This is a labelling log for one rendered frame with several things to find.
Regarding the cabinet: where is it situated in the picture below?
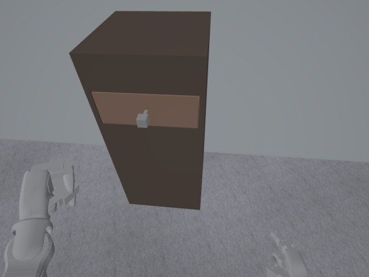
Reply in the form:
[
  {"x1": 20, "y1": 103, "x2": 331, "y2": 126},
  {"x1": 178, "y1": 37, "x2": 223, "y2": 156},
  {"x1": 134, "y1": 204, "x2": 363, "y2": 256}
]
[{"x1": 69, "y1": 11, "x2": 211, "y2": 210}]

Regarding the drawer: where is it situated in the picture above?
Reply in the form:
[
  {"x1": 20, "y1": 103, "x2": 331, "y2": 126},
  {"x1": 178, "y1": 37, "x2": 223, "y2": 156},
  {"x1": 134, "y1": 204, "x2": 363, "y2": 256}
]
[{"x1": 91, "y1": 92, "x2": 199, "y2": 128}]

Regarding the handle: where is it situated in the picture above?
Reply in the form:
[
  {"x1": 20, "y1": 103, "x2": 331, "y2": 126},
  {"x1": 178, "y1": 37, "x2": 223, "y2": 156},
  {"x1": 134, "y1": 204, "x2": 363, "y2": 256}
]
[{"x1": 136, "y1": 110, "x2": 149, "y2": 128}]

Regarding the robot left hand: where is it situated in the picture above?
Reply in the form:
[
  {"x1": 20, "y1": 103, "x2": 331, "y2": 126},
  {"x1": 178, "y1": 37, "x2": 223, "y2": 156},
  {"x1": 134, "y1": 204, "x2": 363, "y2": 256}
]
[{"x1": 19, "y1": 157, "x2": 79, "y2": 221}]

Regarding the robot right hand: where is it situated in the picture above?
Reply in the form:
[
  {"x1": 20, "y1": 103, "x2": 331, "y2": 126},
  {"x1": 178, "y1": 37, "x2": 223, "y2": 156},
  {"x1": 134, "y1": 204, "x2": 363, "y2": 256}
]
[{"x1": 266, "y1": 231, "x2": 310, "y2": 277}]

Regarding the robot left forearm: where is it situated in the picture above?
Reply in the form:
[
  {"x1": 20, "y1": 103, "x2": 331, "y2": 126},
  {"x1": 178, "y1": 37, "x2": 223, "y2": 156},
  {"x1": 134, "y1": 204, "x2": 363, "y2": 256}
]
[{"x1": 1, "y1": 218, "x2": 55, "y2": 277}]

